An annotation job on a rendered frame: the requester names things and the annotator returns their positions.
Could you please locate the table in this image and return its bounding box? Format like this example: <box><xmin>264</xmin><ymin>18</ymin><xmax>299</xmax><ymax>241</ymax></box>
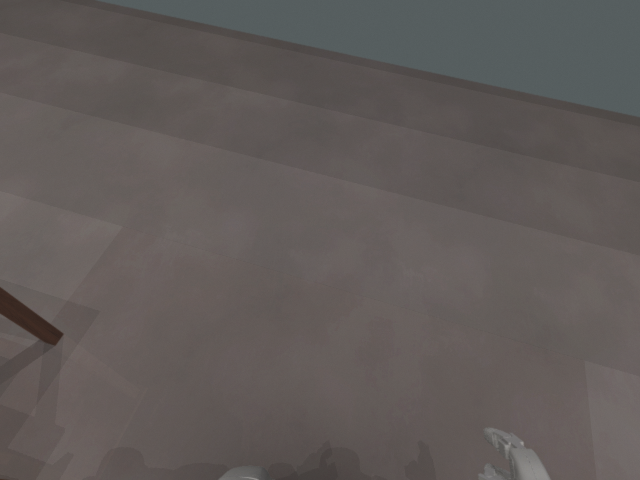
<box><xmin>0</xmin><ymin>287</ymin><xmax>63</xmax><ymax>346</ymax></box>

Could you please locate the right robot hand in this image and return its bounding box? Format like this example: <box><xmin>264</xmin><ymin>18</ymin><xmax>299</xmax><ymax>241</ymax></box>
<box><xmin>478</xmin><ymin>427</ymin><xmax>551</xmax><ymax>480</ymax></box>

